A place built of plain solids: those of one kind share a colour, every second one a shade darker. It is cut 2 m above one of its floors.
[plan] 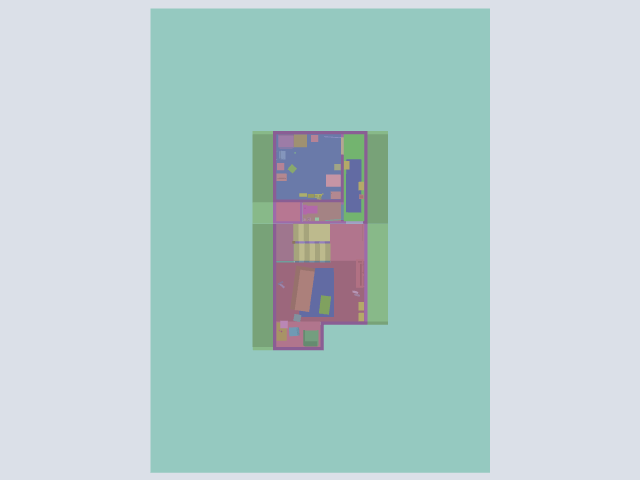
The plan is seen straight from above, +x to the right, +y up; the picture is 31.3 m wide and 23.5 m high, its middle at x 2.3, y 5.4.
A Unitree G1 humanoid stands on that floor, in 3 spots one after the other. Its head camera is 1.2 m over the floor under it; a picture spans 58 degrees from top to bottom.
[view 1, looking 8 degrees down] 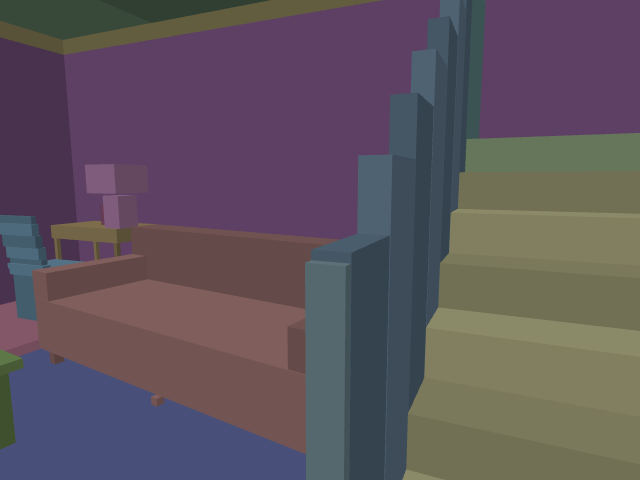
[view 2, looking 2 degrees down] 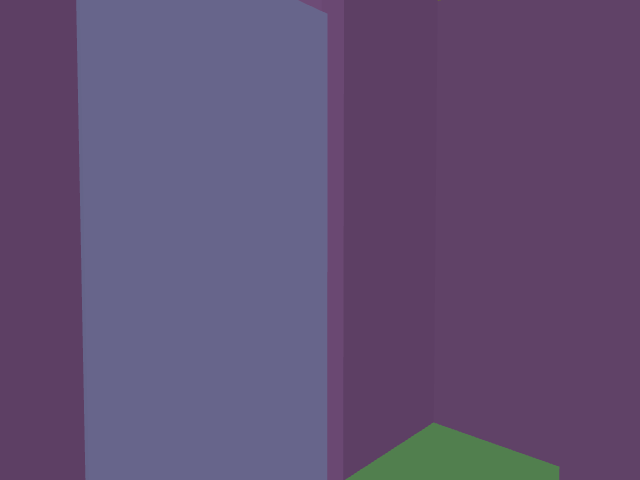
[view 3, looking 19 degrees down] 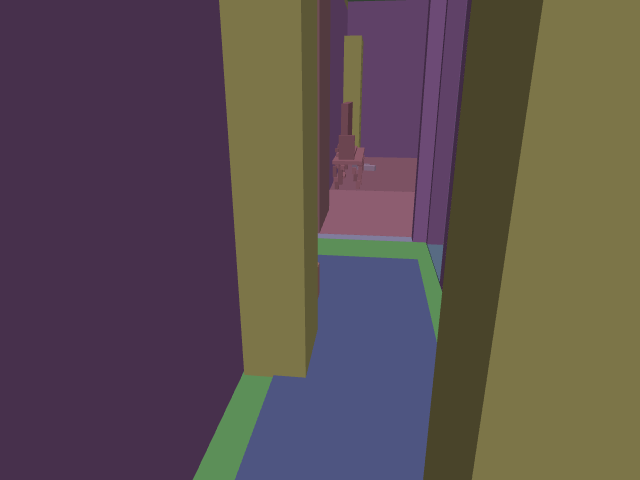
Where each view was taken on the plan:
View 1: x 3.48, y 4.62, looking -156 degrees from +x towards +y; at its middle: sofa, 2.58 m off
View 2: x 2.12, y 9.28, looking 44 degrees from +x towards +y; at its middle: leaf_kitchen_door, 1.62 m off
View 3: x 3.92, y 9.82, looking -83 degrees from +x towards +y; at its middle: floor_hall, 3.69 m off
